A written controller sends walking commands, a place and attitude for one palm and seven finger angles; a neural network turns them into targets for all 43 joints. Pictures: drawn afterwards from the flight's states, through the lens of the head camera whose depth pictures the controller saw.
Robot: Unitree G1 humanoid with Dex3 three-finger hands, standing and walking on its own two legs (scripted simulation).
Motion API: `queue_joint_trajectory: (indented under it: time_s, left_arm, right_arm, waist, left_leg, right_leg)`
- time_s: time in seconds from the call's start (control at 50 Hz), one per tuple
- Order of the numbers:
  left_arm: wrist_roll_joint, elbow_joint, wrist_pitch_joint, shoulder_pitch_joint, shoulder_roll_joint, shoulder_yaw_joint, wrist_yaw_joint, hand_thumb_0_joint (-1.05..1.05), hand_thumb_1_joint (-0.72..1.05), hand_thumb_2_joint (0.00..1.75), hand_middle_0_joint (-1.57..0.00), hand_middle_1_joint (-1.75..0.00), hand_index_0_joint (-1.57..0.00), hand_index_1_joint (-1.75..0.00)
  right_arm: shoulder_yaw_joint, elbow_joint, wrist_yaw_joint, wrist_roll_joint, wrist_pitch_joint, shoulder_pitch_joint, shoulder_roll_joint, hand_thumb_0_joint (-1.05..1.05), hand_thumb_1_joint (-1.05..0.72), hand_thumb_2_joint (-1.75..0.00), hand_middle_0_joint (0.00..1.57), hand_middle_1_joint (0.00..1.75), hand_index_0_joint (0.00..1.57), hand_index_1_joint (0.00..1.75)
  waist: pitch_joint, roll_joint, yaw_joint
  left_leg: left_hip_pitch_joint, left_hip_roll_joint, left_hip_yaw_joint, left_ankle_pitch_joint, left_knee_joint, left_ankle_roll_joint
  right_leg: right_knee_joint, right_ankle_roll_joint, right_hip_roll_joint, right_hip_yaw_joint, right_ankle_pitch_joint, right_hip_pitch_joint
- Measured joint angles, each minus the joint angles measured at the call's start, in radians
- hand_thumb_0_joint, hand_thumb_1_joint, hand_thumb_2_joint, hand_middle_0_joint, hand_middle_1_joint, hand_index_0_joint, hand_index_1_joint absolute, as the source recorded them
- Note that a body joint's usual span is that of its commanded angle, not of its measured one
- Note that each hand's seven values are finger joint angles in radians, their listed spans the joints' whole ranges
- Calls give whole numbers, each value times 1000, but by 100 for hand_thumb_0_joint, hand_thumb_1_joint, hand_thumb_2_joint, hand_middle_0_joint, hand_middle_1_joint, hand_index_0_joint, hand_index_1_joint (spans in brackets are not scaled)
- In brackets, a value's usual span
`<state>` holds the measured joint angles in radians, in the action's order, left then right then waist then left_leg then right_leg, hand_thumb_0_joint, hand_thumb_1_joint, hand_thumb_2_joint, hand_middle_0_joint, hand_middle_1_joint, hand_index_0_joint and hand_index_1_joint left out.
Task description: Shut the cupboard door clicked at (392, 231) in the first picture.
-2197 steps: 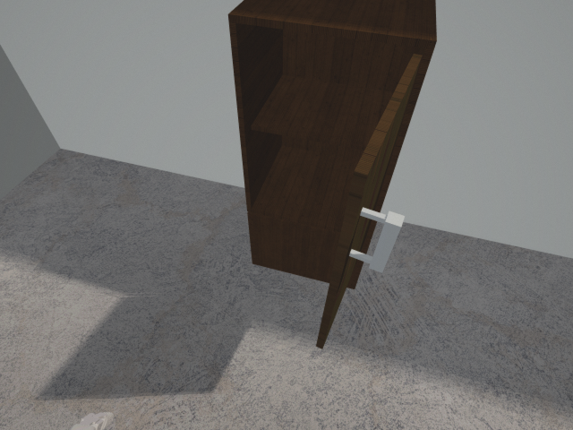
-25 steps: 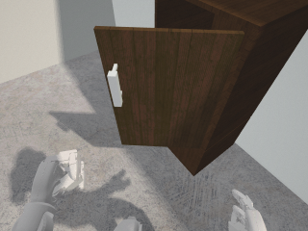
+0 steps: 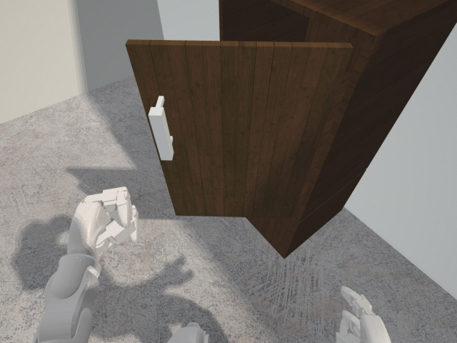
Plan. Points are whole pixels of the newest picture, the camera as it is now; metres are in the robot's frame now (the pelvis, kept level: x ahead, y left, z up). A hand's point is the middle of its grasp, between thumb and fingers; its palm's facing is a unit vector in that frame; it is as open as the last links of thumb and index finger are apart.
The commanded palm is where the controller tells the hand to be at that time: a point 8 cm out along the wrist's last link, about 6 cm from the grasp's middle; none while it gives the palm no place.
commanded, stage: bring the fist close to the handle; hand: left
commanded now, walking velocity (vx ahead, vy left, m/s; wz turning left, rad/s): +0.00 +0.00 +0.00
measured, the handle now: (164, 128) +0.52 +0.17 +0.07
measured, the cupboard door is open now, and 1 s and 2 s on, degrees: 50 50 39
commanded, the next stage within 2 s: push the door shut along its arc in 1.02 s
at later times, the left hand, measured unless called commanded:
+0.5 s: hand (155, 178) +0.38 +0.16 +0.07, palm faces +0.01 -1.00 -0.02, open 3.1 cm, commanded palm +0.37 +0.21 +0.07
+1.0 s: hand (164, 164) +0.42 +0.15 +0.07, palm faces +0.05 -1.00 -0.03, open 3.1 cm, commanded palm +0.39 +0.20 +0.07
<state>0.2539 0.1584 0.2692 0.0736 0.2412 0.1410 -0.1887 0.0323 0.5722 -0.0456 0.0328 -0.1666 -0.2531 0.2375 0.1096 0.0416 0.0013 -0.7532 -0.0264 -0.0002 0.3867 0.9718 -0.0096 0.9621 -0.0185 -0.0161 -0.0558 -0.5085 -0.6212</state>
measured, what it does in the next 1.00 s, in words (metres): stands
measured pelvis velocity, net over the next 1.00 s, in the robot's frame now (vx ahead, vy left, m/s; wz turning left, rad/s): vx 0.00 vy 0.01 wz -0.04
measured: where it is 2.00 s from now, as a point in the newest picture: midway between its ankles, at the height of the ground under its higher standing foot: outside the picture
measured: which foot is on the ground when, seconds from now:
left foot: down 0.00-1.00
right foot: down 0.00-1.00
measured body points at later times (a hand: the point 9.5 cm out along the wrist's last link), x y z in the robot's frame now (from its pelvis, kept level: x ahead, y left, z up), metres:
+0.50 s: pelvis +0.00 +0.01 +0.00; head +0.05 +0.01 +0.45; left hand +0.38 +0.21 +0.08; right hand +0.12 -0.24 -0.10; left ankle +0.06 +0.11 -0.68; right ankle -0.01 -0.11 -0.68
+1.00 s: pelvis +0.00 +0.01 +0.00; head +0.07 +0.00 +0.44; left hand +0.41 +0.21 +0.07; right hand +0.06 -0.26 -0.12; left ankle +0.06 +0.11 -0.68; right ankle -0.01 -0.11 -0.68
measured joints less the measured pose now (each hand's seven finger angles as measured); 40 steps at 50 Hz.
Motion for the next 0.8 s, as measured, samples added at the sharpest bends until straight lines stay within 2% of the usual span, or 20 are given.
queue_joint_trajectory:
  time_s: [0.24, 0.38, 0.5, 0.66, 0.8]
  left_arm:
    - [-38, 151, 39, -157, -20, -13, 45, 2, 90, 90, -130, -150, -130, -150]
    - [-63, 287, 44, -300, -14, -5, 78, 2, 90, 90, -130, -150, -130, -150]
    - [-84, 424, 50, -437, -16, -2, 104, 2, 90, 90, -130, -150, -130, -150]
    - [-117, 607, 76, -599, -3, 40, 136, 2, 90, 90, -130, -150, -130, -150]
    - [-123, 632, 102, -604, -7, 68, 136, 2, 90, 90, -129, -150, -129, -150]
  right_arm:
    - [-18, 36, 11, -4, 30, -3, 14, 2, -91, -90, 20, 30, 20, 30]
    - [-16, 50, 15, -6, 49, 1, 8, 1, -91, -90, 20, 30, 20, 30]
    - [-14, 63, 23, -10, 62, -7, 5, 1, -91, -90, 20, 30, 20, 30]
    - [-22, 78, 37, -20, 90, -38, 4, 1, -91, -90, 20, 30, 20, 30]
    - [-37, 81, 53, -25, 123, -85, 11, 1, -91, -90, 20, 30, 20, 30]
  waist:
    - [-6, -9, 9]
    - [-6, -11, 19]
    - [-4, -10, 32]
    - [2, -11, 60]
    - [10, -7, 69]
  left_leg:
    - [-10, 2, -11, -2, -6, -7]
    - [-25, 1, -13, -6, -4, -10]
    - [-48, 0, -13, -9, 1, -12]
    - [-88, -5, -18, -6, 17, -12]
    - [-89, -13, -34, -2, 10, -12]
  right_leg:
    - [-4, 7, 3, 11, 5, -14]
    - [-4, 10, 2, 13, 11, -29]
    - [-1, 12, 2, 14, 15, -51]
    - [16, 12, -3, 19, 14, -94]
    - [13, 12, -9, 36, 16, -106]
